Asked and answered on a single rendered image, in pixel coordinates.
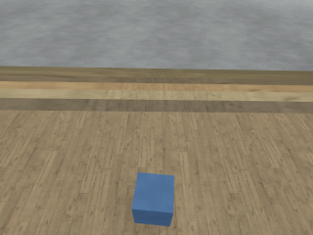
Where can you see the carton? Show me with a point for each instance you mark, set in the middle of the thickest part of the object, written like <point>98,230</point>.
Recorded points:
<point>153,200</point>

